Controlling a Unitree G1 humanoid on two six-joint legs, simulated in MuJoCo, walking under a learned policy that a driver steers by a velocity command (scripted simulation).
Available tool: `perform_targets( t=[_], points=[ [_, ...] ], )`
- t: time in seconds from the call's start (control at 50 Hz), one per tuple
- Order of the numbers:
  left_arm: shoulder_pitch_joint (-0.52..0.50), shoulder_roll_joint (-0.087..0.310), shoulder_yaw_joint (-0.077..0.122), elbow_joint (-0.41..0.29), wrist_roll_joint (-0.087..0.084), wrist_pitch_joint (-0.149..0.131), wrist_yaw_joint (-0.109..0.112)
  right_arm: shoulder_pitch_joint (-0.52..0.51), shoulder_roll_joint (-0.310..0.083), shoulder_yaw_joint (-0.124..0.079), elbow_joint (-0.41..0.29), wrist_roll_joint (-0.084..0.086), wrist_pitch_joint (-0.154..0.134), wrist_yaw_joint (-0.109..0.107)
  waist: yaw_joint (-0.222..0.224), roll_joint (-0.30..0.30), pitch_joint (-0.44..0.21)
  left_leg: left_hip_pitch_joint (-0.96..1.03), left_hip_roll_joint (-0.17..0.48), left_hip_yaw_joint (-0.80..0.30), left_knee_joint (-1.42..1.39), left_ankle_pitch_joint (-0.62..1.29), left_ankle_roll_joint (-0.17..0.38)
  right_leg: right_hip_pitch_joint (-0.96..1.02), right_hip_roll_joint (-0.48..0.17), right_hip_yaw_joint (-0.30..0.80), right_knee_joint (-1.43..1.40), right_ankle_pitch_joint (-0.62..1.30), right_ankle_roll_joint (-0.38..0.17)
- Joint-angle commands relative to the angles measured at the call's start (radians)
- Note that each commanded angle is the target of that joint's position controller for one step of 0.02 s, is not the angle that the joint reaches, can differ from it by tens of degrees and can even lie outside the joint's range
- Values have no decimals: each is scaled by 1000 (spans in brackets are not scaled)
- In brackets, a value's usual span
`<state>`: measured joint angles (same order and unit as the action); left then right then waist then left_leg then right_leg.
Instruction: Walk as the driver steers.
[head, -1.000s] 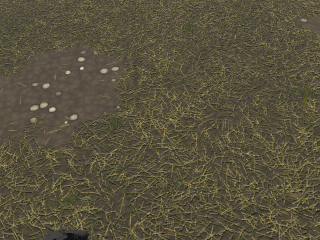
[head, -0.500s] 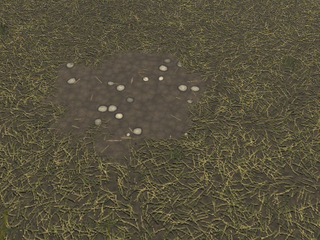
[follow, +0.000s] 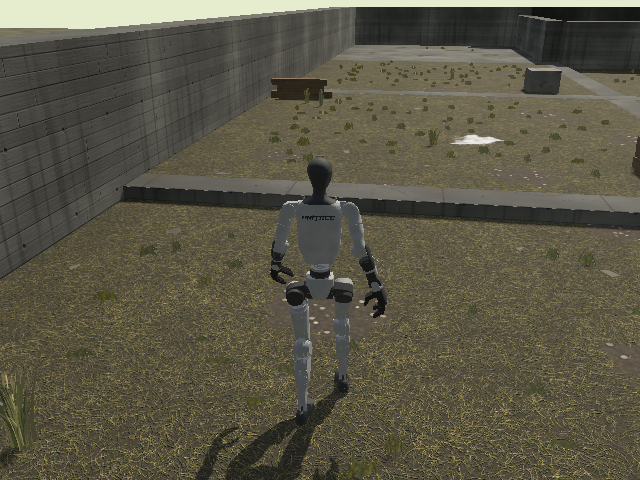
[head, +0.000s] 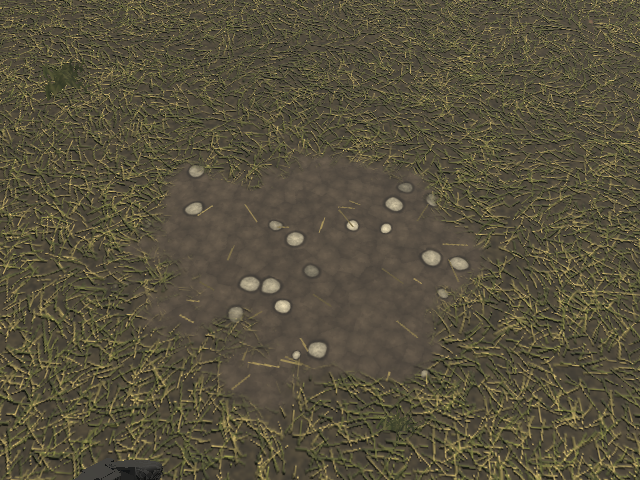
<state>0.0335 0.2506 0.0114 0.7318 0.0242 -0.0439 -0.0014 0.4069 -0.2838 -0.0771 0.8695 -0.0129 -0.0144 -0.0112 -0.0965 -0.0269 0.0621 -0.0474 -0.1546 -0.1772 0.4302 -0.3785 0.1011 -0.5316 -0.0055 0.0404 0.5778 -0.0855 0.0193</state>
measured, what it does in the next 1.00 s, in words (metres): steps on the spot, turning left: right foot, then left foot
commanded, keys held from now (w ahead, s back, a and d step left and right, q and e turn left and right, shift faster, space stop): q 0.38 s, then no key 0.62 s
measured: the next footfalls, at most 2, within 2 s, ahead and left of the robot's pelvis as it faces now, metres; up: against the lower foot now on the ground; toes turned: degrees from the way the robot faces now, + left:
right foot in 0.04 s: +0.19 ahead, -0.11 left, +0.00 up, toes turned +4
left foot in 0.48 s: +0.08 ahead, +0.10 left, +0.00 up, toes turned +18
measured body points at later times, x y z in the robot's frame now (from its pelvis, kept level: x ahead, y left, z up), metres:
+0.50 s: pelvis +0.06 +0.00 +0.00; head +0.07 +0.02 +0.45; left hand +0.07 +0.29 -0.13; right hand +0.28 -0.21 -0.10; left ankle +0.04 +0.09 -0.74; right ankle +0.15 -0.11 -0.73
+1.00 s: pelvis +0.06 +0.00 +0.01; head +0.07 -0.01 +0.46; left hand +0.04 +0.26 -0.12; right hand +0.23 -0.20 -0.13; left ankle +0.04 +0.09 -0.73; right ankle +0.08 -0.11 -0.73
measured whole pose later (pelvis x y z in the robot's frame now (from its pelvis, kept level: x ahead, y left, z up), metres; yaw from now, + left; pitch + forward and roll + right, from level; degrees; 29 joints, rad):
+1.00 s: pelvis +0.06 +0.00 +0.01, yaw +20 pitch -2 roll +0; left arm 0.24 0.22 0.01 0.90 0.01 0.01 0.02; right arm 0.20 -0.22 -0.01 0.91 -0.01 0.01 -0.01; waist 0.00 0.02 0.03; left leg -0.18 -0.06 -0.02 0.39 -0.18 0.04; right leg -0.13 0.01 -0.02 0.40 -0.24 -0.01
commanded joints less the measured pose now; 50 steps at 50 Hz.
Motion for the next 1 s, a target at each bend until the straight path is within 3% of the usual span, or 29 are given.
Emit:
perform_targets(
  t=[0.02,0.04,0.06,0.08,0.1,0.12,0.14,0.18,0.24,0.34,0.4,0.44,0.46,0.48,0.5,0.52,0.54,0.56,0.58,0.62,0.66,0.7,0.78,0.82,0.84,0.86,0.9,0.94,1.0],
  points=[
    [226,165,47,-4,8,-40,26,-88,-156,-34,-85,16,-20,-4,169,83,-151,-106,141,-134,297,811,-21,407,-15,21,-193,176,-59],
    [336,242,59,-7,21,-46,40,-53,-74,-12,-130,34,-29,-4,179,-72,-305,-250,76,-38,577,312,-53,660,-304,237,-124,554,-118],
    [302,267,63,-29,7,-24,31,113,-65,-18,-124,42,-15,-17,90,-221,-404,-405,-46,58,765,-347,-53,749,-518,486,-97,934,-244],
    [276,208,58,-38,-18,-2,25,165,-119,-26,-77,2,9,-26,68,-105,-398,-423,33,54,873,-294,-61,684,-492,466,-75,859,-283],
    [201,147,47,-59,-22,8,31,91,-126,-27,-80,-7,25,-18,75,-89,-322,-467,63,84,901,-211,-76,578,-453,409,-143,549,-296],
    [138,86,26,-71,-18,18,35,0,-137,-30,-93,-16,39,-6,79,-43,-202,-467,100,97,849,-144,-93,447,-352,282,-223,332,-251],
    [111,86,22,-69,-8,22,40,-44,-126,-31,-108,-16,53,9,74,-93,-132,-457,116,104,812,-105,-110,366,-293,192,-262,256,-224],
    [122,114,32,-51,3,20,41,-34,-98,-24,-113,-8,74,27,61,-117,-106,-404,111,128,791,-55,-126,285,-251,82,-283,308,-220],
    [139,124,40,-42,5,13,36,-58,-78,-17,-132,-6,82,33,57,-103,-134,-406,117,145,714,-27,-128,303,-266,23,-285,301,-234],
    [134,153,56,-41,8,33,27,-173,-63,3,-189,-6,96,55,84,-139,-115,-330,165,194,461,9,-112,261,-281,-43,-315,-3,-219],
    [169,186,70,-30,10,48,19,-208,-72,6,-213,-2,89,58,107,-140,-115,-265,152,229,336,-32,-92,270,-304,-47,-278,-44,-208],
    [169,201,75,-22,-2,59,14,-169,-60,11,-206,-5,74,53,80,-112,-119,-160,129,245,156,34,-66,250,-295,-70,-198,-10,-173],
    [194,191,74,-10,-3,66,10,-139,-70,10,-193,-9,62,47,69,-65,-115,-85,124,215,29,105,-51,207,-273,-96,-135,-23,-123],
    [245,135,64,-6,1,72,-1,-133,-126,1,-198,-20,49,35,81,137,-104,-43,284,-22,-169,97,-23,128,-192,-186,53,-169,-44],
    [225,63,41,-68,-8,78,3,-171,-264,-26,-230,-17,48,28,92,371,-54,-87,538,-338,-218,342,106,-58,-7,-215,190,-513,18],
    [150,123,53,-57,-1,96,16,-122,-216,-25,-210,-23,46,17,28,221,-67,-153,526,-256,-179,401,167,5,-44,-72,344,-497,14],
    [162,112,55,-48,-18,104,10,-177,-161,-4,-204,-19,44,11,77,195,-56,-178,458,-162,-169,421,156,27,-40,-43,383,-430,6],
    [194,115,58,-24,-24,102,6,-244,-123,9,-205,-15,45,9,115,175,-43,-187,392,-82,-171,415,116,50,-44,-35,374,-360,-1],
    [220,128,65,-5,-13,98,6,-279,-110,14,-209,-9,40,3,130,195,-54,-155,350,-34,-157,471,94,55,-35,-51,381,-314,-4],
    [255,128,67,26,-1,98,4,-272,-70,30,-205,-1,31,-2,126,160,-103,-101,332,10,-126,612,99,93,-20,-57,393,-301,4],
    [238,95,56,27,-10,102,2,-245,-67,33,-184,0,25,-2,112,136,-108,-62,342,7,-118,604,102,112,-24,-50,306,-308,9],
    [214,74,46,27,-11,106,6,-228,-74,34,-163,-4,24,-4,90,152,-95,-55,345,-7,-110,546,103,155,-21,-51,190,-322,4],
    [237,73,41,50,-20,100,25,-228,-85,34,-125,-9,26,-7,89,149,-91,-87,349,-53,-79,517,104,274,5,-64,-25,-300,-17],
    [285,61,33,79,-11,81,33,-250,-71,40,-112,4,23,-13,129,94,-103,-163,321,-49,-53,441,41,440,-25,-31,-253,-53,-32],
    [291,95,34,84,4,65,37,-237,-37,51,-111,4,16,-11,113,31,-122,-213,283,-29,-29,361,-4,511,-119,73,-283,24,-47],
    [215,157,43,78,-5,57,32,-189,-22,50,-98,9,17,-5,40,-72,-75,-194,183,47,-67,231,-29,410,-174,131,-256,82,-81],
    [185,90,28,88,-11,46,14,-221,-55,43,-49,-3,23,-6,80,-72,-39,-75,186,50,-84,250,-41,299,-142,98,-274,-32,-72],
    [211,90,27,116,-14,42,21,-221,-69,36,-20,-1,19,-4,94,-73,-41,-66,204,41,-73,312,-31,322,-106,66,-280,-52,-54],
    [229,80,25,152,-16,40,28,-205,-44,41,28,2,11,-8,100,-19,-41,-101,210,37,-99,303,-38,368,-102,59,-275,-56,-60]
  ],
)
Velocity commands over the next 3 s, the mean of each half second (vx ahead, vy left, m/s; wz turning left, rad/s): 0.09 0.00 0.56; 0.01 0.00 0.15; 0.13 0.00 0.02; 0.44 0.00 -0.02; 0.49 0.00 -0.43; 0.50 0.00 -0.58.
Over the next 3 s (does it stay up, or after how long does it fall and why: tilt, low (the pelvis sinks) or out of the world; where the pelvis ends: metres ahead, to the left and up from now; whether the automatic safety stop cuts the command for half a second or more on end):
stays up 0.85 0.18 -0.01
